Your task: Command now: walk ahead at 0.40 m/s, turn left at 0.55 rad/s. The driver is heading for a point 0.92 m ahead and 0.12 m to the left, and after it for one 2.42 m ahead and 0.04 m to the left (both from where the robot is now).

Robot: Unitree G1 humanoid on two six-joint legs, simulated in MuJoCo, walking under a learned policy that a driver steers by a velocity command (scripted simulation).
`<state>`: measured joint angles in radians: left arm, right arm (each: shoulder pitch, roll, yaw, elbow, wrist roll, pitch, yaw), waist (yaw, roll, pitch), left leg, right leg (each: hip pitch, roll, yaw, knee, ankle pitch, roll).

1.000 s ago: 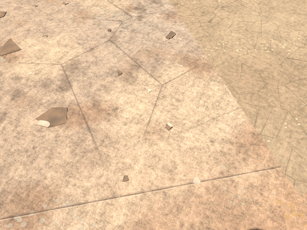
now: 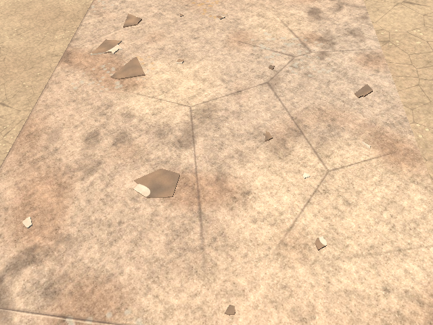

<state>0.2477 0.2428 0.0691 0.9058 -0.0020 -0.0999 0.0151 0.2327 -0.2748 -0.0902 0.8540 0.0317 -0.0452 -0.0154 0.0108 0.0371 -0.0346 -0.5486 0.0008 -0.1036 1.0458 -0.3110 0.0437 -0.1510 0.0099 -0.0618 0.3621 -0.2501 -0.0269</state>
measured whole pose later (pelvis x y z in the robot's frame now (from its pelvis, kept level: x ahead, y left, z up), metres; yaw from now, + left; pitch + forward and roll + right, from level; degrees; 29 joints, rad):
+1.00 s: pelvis +0.52 +0.15 -0.02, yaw +14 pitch +3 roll +0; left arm 0.12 0.28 0.05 0.72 -0.02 -0.10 -0.05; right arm 0.34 -0.28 -0.04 0.83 0.00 -0.08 0.00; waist -0.03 0.00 0.03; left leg -0.19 -0.05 -0.03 1.07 -0.48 0.04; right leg -0.48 0.07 -0.04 0.57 -0.14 -0.10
